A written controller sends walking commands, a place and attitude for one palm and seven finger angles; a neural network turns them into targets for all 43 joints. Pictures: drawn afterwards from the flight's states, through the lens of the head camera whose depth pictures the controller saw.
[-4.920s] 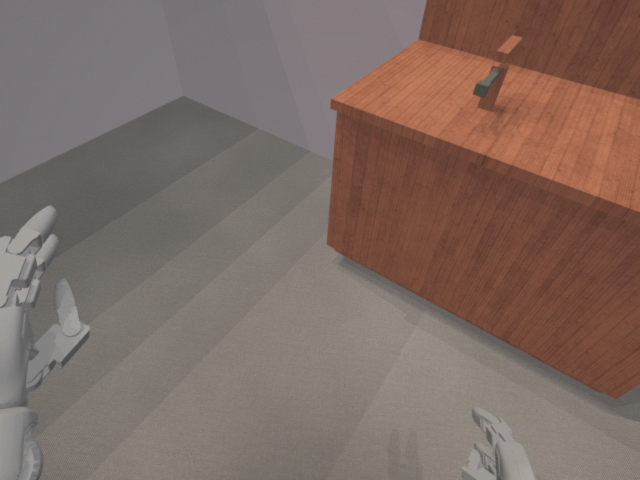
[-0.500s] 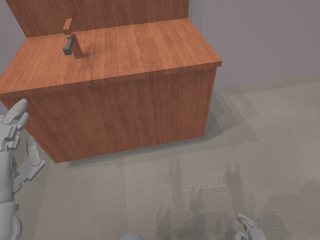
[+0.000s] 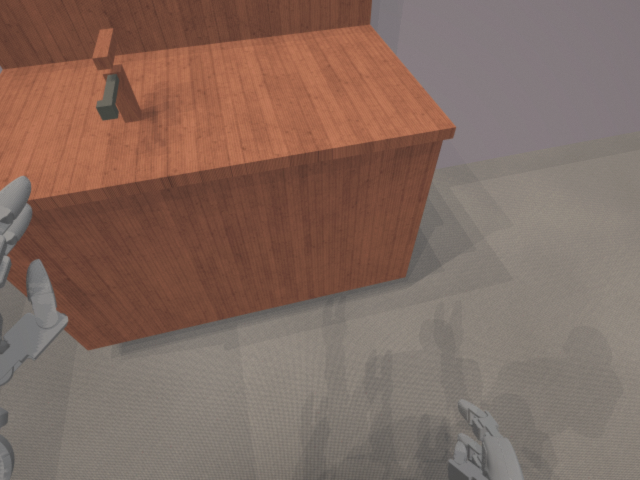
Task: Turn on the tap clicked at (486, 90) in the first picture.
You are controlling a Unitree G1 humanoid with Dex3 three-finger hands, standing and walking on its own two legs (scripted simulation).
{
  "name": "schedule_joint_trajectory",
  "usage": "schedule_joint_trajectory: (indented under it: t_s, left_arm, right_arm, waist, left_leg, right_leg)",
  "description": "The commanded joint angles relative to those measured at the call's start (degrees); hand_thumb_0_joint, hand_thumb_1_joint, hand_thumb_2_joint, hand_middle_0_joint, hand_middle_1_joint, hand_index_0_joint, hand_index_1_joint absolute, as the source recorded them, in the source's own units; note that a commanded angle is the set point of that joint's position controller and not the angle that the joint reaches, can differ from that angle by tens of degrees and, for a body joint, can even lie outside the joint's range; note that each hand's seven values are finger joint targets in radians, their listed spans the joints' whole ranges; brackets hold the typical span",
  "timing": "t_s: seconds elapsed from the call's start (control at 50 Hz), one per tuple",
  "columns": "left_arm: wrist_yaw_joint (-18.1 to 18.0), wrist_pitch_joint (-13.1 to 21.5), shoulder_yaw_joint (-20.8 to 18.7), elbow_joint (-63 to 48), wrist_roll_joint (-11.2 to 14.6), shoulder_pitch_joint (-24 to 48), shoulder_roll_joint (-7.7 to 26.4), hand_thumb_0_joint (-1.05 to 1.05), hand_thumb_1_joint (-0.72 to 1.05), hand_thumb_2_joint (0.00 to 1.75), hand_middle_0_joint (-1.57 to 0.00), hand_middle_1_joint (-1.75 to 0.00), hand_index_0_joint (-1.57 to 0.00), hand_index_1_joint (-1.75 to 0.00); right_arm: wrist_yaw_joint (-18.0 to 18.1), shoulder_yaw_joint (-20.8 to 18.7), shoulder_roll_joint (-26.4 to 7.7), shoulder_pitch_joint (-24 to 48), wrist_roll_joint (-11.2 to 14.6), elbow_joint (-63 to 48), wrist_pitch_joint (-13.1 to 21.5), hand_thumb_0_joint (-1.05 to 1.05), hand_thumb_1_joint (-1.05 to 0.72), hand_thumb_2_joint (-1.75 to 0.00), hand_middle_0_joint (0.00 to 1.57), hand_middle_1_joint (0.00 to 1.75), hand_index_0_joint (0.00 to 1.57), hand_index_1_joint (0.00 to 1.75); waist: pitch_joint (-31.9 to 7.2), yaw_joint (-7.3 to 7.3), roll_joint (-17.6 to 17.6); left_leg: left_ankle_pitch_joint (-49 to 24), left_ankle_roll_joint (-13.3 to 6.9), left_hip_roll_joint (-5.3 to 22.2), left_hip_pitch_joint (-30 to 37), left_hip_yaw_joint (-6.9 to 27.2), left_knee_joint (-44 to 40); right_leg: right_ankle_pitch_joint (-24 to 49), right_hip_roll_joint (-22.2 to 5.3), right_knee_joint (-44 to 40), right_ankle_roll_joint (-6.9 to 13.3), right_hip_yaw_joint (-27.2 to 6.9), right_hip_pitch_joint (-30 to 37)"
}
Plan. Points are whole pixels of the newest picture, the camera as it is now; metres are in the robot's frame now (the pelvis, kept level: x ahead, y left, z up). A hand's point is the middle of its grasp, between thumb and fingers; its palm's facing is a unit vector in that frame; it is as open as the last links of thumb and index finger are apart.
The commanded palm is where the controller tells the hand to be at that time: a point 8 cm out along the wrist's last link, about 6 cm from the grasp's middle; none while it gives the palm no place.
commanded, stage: take the last steps up to it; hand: left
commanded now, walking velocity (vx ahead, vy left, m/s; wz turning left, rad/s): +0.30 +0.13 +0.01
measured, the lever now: (107, 109) +0.72 +0.44 +0.07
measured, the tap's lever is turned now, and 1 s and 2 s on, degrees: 0 0 0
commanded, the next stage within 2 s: come to a stop and stand still in 1.34 s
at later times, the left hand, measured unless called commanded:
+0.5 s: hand (53, 209) +0.34 +0.29 +0.19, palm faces +0.39 -0.82 -0.42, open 7.4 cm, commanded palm +0.27 +0.33 +0.19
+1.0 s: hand (85, 158) +0.43 +0.30 +0.19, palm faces +0.36 -0.83 -0.42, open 7.4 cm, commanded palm +0.38 +0.35 +0.19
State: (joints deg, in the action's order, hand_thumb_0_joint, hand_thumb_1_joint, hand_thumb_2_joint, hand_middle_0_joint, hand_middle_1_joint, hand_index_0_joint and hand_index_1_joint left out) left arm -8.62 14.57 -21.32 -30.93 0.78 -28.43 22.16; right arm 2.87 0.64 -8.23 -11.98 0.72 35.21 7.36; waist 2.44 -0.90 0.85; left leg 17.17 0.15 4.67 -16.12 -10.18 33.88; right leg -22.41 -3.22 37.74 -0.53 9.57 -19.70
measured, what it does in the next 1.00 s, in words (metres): walks ahead: left foot, then right foot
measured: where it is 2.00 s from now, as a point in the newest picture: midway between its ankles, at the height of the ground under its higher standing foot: (300, 457)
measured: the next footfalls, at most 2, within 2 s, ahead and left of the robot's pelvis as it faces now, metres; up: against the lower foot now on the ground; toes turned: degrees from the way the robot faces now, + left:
left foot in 0.34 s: +0.20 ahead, +0.20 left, +0.00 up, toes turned +9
right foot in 0.60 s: +0.19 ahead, -0.04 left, +0.00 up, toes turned -11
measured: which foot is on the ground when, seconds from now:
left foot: down 0.00-0.02, up 0.04-0.32, down 0.34-0.62, up 0.64-0.96, down 0.98-1.00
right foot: down 0.00-0.34, up 0.36-0.58, down 0.60-0.98, up 1.00-1.00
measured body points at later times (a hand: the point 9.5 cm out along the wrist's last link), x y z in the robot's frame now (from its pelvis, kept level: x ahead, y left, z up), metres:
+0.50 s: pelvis +0.10 +0.06 +0.00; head +0.12 +0.06 +0.45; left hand +0.31 +0.33 +0.21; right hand +0.27 -0.17 -0.09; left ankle +0.16 +0.19 -0.73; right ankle +0.08 -0.04 -0.68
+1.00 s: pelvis +0.20 +0.08 +0.00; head +0.23 +0.08 +0.45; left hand +0.40 +0.34 +0.21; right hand +0.35 -0.19 -0.08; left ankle +0.28 +0.20 -0.73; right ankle +0.15 -0.03 -0.72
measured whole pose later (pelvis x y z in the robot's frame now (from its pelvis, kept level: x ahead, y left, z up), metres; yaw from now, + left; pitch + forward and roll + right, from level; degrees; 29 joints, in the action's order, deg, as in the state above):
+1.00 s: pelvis +0.20 +0.08 +0.00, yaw -3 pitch -2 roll +1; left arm -9.5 14.6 -21.0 -31.9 1.1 -27.3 21.9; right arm 4.3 -2.9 -14.3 -12.1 0.5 33.7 4.2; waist 4.3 0.0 -1.7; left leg 8.8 -1.1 3.4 -18.8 -9.4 30.7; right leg -24.7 -4.9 39.0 -0.1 6.5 -11.8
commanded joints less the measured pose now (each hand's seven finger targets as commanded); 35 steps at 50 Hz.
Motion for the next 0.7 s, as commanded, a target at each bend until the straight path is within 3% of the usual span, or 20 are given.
schedule_joint_trajectory:
  t_s: [0.0, 0.02, 0.06, 0.1, 0.14, 0.22, 0.28, 0.3, 0.32, 0.34, 0.36, 0.38, 0.46, 0.56, 0.58, 0.6, 0.62, 0.64, 0.66, 0.68]
  left_arm:
    - [-1.6, 2.0, -9.1, -4.7, 0.3, 3.1, 11.2, 0.00, 0.90, 0.90, -0.20, -0.30, -0.20, -0.30]
    - [-1.3, 1.9, -9.8, -3.1, 1.5, 4.7, 10.9, 0.00, 0.90, 0.90, -0.20, -0.30, -0.20, -0.30]
    - [-0.6, 2.8, -8.8, -4.6, 1.5, 7.0, 10.3, 0.00, 0.90, 0.90, -0.20, -0.30, -0.20, -0.30]
    - [-0.6, 4.1, -7.2, -5.0, 0.4, 5.0, 8.8, 0.00, 0.90, 0.90, -0.20, -0.30, -0.20, -0.30]
    - [-0.8, 4.6, -5.9, -7.3, -0.1, 5.2, 8.0, 0.00, 0.90, 0.90, -0.20, -0.30, -0.20, -0.30]
    - [-1.9, 4.1, -6.5, -13.1, -0.1, 4.7, 8.9, 0.00, 0.90, 0.90, -0.20, -0.30, -0.20, -0.30]
    - [-2.4, 4.5, -7.4, -13.7, -0.1, 5.3, 9.5, 0.00, 0.90, 0.90, -0.20, -0.30, -0.20, -0.30]
    - [-2.3, 4.8, -7.1, -14.6, 0.1, 6.7, 8.9, 0.00, 0.90, 0.90, -0.20, -0.30, -0.20, -0.30]
    - [-2.3, 5.2, -7.1, -14.4, 0.3, 8.2, 8.6, 0.00, 0.90, 0.90, -0.20, -0.30, -0.20, -0.30]
    - [-1.9, 5.3, -7.5, -6.8, 0.0, 6.1, 9.4, 0.00, 0.90, 0.90, -0.20, -0.30, -0.20, -0.30]
    - [-1.4, 5.2, -8.7, -7.3, 0.6, 5.8, 10.6, 0.00, 0.90, 0.90, -0.20, -0.30, -0.20, -0.30]
    - [-1.0, 4.9, -8.4, -7.8, 0.7, 5.8, 10.0, 0.00, 0.90, 0.90, -0.20, -0.30, -0.20, -0.30]
    - [-0.7, 4.7, -6.2, -13.8, 0.9, 3.6, 7.4, 0.00, 0.90, 0.90, -0.20, -0.30, -0.20, -0.30]
    - [-1.5, 1.9, -7.5, -8.2, 0.7, 2.2, 8.7, 0.00, 0.90, 0.90, -0.20, -0.30, -0.20, -0.30]
    - [-1.5, 1.5, -7.0, -6.6, 0.4, 3.6, 8.6, 0.00, 0.90, 0.90, -0.20, -0.30, -0.20, -0.30]
    - [-1.7, 1.1, -8.4, -4.8, 0.3, 4.6, 10.7, 0.00, 0.90, 0.90, -0.20, -0.30, -0.20, -0.30]
    - [-1.5, 0.6, -8.1, -3.8, 1.5, 7.4, 10.1, 0.00, 0.90, 0.90, -0.20, -0.30, -0.20, -0.30]
    - [-1.2, 1.2, -7.0, -4.7, 1.3, 9.3, 9.6, 0.00, 0.90, 0.90, -0.20, -0.30, -0.20, -0.30]
    - [-1.2, 1.6, -8.1, -5.3, 1.3, 10.0, 10.4, 0.00, 0.90, 0.90, -0.20, -0.30, -0.20, -0.30]
    - [-1.0, 2.3, -6.9, -4.9, 0.9, 8.5, 9.1, 0.00, 0.90, 0.90, -0.20, -0.30, -0.20, -0.30]
  right_arm:
    - [0.7, -3.3, -8.0, 4.8, -0.2, -7.6, 0.4, 0.00, -0.90, -0.90, 0.20, 0.30, 0.20, 0.30]
    - [0.2, -4.3, -9.6, 5.3, -0.3, -7.3, 0.7, 0.00, -0.90, -0.90, 0.20, 0.30, 0.20, 0.30]
    - [-0.5, -3.8, -9.3, 5.4, -0.1, -5.6, -0.3, 0.00, -0.90, -0.90, 0.20, 0.30, 0.20, 0.30]
    - [-0.3, -2.8, -8.4, 5.7, -0.4, -5.2, -0.9, 0.00, -0.90, -0.90, 0.20, 0.30, 0.20, 0.30]
    - [-0.3, -2.9, -8.4, 5.5, -0.6, -6.0, -1.3, 0.00, -0.90, -0.90, 0.20, 0.30, 0.20, 0.30]
    - [0.2, -3.4, -7.8, 5.5, -1.2, -7.8, -0.1, 0.00, -0.90, -0.90, 0.20, 0.30, 0.20, 0.30]
    - [1.4, -4.4, -8.8, 3.3, -0.8, -8.1, 0.5, 0.00, -0.90, -0.90, 0.20, 0.30, 0.20, 0.30]
    - [1.6, -5.4, -10.7, 2.8, -0.5, -8.6, 0.5, 0.00, -0.90, -0.90, 0.20, 0.30, 0.20, 0.30]
    - [1.3, -5.6, -11.5, 2.9, -0.3, -8.8, 0.4, 0.00, -0.90, -0.90, 0.20, 0.30, 0.20, 0.30]
    - [1.2, -5.0, -10.3, 3.3, -0.4, -7.9, 0.6, 0.00, -0.90, -0.90, 0.20, 0.30, 0.20, 0.30]
    - [1.2, -5.1, -10.0, 4.0, -0.4, -7.9, 0.9, 0.00, -0.90, -0.90, 0.20, 0.30, 0.20, 0.30]
    - [1.2, -4.8, -9.7, 4.5, -0.2, -7.3, 0.9, 0.00, -0.90, -0.90, 0.20, 0.30, 0.20, 0.30]
    - [0.4, -4.1, -9.7, 4.3, 0.1, -7.2, 1.9, 0.00, -0.90, -0.90, 0.20, 0.30, 0.20, 0.30]
    - [1.5, -3.2, -9.4, 4.1, 0.0, -7.4, 1.1, 0.00, -0.90, -0.90, 0.20, 0.30, 0.20, 0.30]
    - [1.5, -3.2, -8.8, 4.3, 0.0, -7.6, 0.4, 0.00, -0.90, -0.90, 0.20, 0.30, 0.20, 0.30]
    - [1.4, -2.9, -7.7, 4.6, -0.2, -8.0, -0.2, 0.00, -0.90, -0.90, 0.20, 0.30, 0.20, 0.30]
    - [0.8, -3.5, -9.2, 6.1, -0.3, -8.2, 0.4, 0.00, -0.90, -0.90, 0.20, 0.30, 0.20, 0.30]
    - [0.4, -3.4, -9.4, 5.9, -0.4, -7.3, 0.5, 0.00, -0.90, -0.90, 0.20, 0.30, 0.20, 0.30]
    - [0.4, -2.7, -8.8, 6.0, -0.2, -6.1, 0.0, 0.00, -0.90, -0.90, 0.20, 0.30, 0.20, 0.30]
    - [0.4, -2.2, -8.1, 5.6, -0.3, -5.5, -0.5, 0.00, -0.90, -0.90, 0.20, 0.30, 0.20, 0.30]
  waist:
    - [-7.4, 1.26, -15.5]
    - [-6.0, 2.16, -18.5]
    - [-4.2, 0.98, -10.2]
    - [-4.6, 1.05, -6.9]
    - [-5.5, 0.61, -8.4]
    - [-8.1, 1.91, -9.8]
    - [-9.3, 0.40, -1.1]
    - [-10.4, -0.38, 8.6]
    - [-10.6, -0.40, 19.3]
    - [-9.5, -0.34, 17.8]
    - [-8.5, 0.25, 17.2]
    - [-7.0, 0.06, 13.1]
    - [-7.7, 0.77, 13.5]
    - [-9.3, 1.19, 6.8]
    - [-7.7, 1.27, -0.8]
    - [-6.1, 1.30, -14.7]
    - [-3.6, 2.50, -21.2]
    - [-2.7, 1.10, -16.8]
    - [-3.3, 1.05, -9.5]
    - [-4.2, 0.92, -6.8]
  left_leg:
    - [10.7, -1.3, -2.3, -23.1, 1.3, 19.9]
    - [11.2, -0.1, -1.6, -27.0, 7.8, 29.7]
    - [7.7, 0.7, 1.2, -29.8, 12.7, 36.5]
    - [4.6, 1.1, 2.6, -27.2, 11.1, 32.0]
    - [2.3, 0.7, 2.7, -19.7, 8.2, 20.3]
    - [-3.4, -0.1, -1.9, -4.2, -0.3, 1.9]
    - [-7.6, -0.8, -1.8, 8.8, -0.3, -8.0]
    - [-7.1, -3.7, 4.5, 15.0, 9.5, -10.9]
    - [-11.9, -8.8, 15.0, 18.6, 25.7, -14.8]
    - [-2.4, -12.7, 18.7, 12.5, 32.0, -19.0]
    - [-0.2, -15.0, 19.4, 11.8, 33.7, -18.1]
    - [-1.0, -15.5, 18.8, 10.6, 30.2, -17.3]
    - [-4.2, -10.9, 12.5, 2.4, 14.5, -16.4]
    - [6.5, -5.7, 9.0, -4.7, 8.3, -7.3]
    - [10.3, -3.8, 5.3, -10.1, 5.0, 1.9]
    - [14.7, -1.2, -1.2, -20.4, 1.2, 16.0]
    - [12.7, 0.1, -2.2, -26.5, 5.8, 27.4]
    - [8.4, 0.7, -0.7, -28.2, 10.4, 33.4]
    - [7.2, 0.9, 0.3, -28.8, 11.4, 35.2]
    - [4.7, 1.4, 1.1, -28.1, 10.7, 35.0]
  right_leg:
    - [3.3, -18.4, -21.0, 10.1, -34.7, 22.1]
    - [2.7, -22.9, -24.0, 12.4, -42.1, 21.3]
    - [7.6, -23.0, -22.3, 13.9, -35.9, 20.0]
    - [23.1, -18.7, -19.0, 11.2, -21.6, 19.1]
    - [29.4, -16.1, -17.2, 9.1, -13.2, 15.3]
    - [23.6, -13.0, -14.7, 7.4, -9.8, 12.5]
    - [14.1, -8.5, -3.6, 4.2, -6.8, 7.2]
    - [8.1, -4.6, 7.9, 2.1, -4.7, -0.4]
    - [-11.7, 1.0, 21.5, -0.1, -2.2, -10.8]
    - [-14.9, 0.8, 30.0, 0.7, -5.7, -13.0]
    - [-12.2, -1.1, 32.0, 0.5, -8.6, -16.0]
    - [-10.5, -2.6, 31.3, -0.1, -9.0, -18.0]
    - [-3.3, -1.9, 14.6, -0.4, -4.0, -6.3]
    - [2.6, 0.7, -8.4, 0.0, -1.1, 11.1]
    - [-0.9, -3.7, -14.4, 2.3, -9.6, 13.3]
    - [-4.9, -14.6, -21.7, 8.1, -30.4, 16.3]
    - [-5.5, -21.0, -26.2, 11.5, -41.6, 16.3]
    - [-1.3, -22.0, -26.2, 13.2, -41.3, 16.4]
    - [5.2, -21.4, -23.9, 13.5, -36.3, 17.1]
    - [14.9, -19.1, -21.6, 12.1, -27.2, 18.7]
